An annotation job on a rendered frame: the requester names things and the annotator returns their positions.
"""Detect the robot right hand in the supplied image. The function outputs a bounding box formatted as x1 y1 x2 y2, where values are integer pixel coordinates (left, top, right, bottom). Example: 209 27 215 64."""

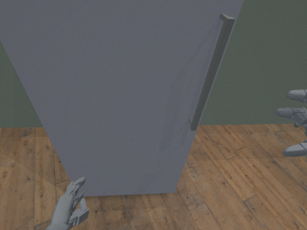
275 89 307 157

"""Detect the robot left hand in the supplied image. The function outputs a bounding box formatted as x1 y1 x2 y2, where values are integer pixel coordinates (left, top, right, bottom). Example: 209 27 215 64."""
51 176 89 229

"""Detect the fridge door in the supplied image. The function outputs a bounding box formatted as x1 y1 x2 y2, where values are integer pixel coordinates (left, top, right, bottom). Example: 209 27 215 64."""
0 0 244 197

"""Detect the handle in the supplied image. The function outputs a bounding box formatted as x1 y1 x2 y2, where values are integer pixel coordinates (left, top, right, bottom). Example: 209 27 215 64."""
189 12 235 131

